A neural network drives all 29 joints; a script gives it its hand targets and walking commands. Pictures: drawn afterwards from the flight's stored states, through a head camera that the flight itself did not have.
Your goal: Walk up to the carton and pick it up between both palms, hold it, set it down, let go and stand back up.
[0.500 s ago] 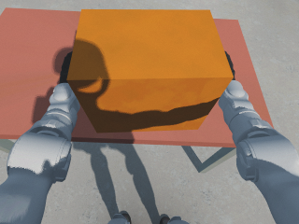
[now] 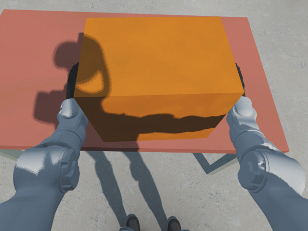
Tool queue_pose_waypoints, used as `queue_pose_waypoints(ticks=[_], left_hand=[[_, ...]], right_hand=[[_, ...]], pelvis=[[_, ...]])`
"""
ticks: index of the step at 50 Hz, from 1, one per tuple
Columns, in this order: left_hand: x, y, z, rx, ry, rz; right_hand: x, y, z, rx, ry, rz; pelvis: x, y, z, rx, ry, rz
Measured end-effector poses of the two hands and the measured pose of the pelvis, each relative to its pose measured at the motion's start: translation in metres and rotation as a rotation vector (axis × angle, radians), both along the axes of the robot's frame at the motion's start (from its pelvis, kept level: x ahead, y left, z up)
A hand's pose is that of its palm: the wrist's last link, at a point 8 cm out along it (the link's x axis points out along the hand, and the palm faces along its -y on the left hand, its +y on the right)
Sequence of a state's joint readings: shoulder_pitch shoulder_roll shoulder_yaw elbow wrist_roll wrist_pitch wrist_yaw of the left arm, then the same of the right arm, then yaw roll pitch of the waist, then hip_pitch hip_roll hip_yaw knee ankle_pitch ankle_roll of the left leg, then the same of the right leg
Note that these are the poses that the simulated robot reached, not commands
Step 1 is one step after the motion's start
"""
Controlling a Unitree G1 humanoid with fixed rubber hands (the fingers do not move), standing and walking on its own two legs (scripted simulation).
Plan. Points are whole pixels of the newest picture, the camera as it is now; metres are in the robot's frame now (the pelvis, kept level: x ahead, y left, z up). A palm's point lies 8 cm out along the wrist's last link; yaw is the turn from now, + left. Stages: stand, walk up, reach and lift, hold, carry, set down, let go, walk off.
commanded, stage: reach and lift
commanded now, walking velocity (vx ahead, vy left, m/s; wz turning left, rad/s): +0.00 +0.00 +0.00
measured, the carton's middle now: (155, 86) +0.48 +0.00 +0.02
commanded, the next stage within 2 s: none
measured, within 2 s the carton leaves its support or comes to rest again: leaves its support in 1.42 s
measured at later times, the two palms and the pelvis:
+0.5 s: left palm (76, 97) +0.45 +0.20 +0.02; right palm (233, 95) +0.45 -0.20 +0.03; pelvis -0.01 +0.00 +0.00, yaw -1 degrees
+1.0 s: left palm (76, 104) +0.43 +0.20 +0.02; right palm (234, 97) +0.44 -0.21 +0.03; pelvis -0.01 +0.00 -0.01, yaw -1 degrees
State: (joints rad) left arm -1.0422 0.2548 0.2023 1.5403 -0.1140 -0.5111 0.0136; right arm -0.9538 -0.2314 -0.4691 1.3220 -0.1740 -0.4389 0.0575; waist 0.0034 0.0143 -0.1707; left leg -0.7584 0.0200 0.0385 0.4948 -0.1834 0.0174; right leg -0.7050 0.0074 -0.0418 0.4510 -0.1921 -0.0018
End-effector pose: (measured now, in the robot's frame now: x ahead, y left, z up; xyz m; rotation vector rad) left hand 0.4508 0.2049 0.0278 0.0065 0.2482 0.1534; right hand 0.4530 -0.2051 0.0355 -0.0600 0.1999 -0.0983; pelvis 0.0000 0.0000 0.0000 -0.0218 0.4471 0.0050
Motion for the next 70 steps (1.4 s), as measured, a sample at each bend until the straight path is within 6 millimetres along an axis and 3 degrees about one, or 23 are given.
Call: queue_pose_waypoints(ticks=[42, 55, 70], left_hand=[[-0.013, -0.001, -0.008, 0.021, -0.1, 0.017], [-0.032, -0.002, -0.009, -0.005, -0.085, 0.035], [-0.066, 0.0, -0.003, -0.013, -0.027, 0.045]], right_hand=[[-0.007, 0.0, -0.007, -0.053, -0.101, 0.017], [-0.019, -0.001, -0.005, -0.068, -0.059, 0.034], [-0.05, 0.002, 0.003, -0.068, 0.011, 0.043]], pelvis=[[-0.011, 0.0, -0.007, -0.02, 0.095, -0.006], [-0.011, -0.001, -0.007, -0.026, 0.058, 0.002], [-0.021, -0.002, -0.007, -0.027, -0.023, 0.014]])
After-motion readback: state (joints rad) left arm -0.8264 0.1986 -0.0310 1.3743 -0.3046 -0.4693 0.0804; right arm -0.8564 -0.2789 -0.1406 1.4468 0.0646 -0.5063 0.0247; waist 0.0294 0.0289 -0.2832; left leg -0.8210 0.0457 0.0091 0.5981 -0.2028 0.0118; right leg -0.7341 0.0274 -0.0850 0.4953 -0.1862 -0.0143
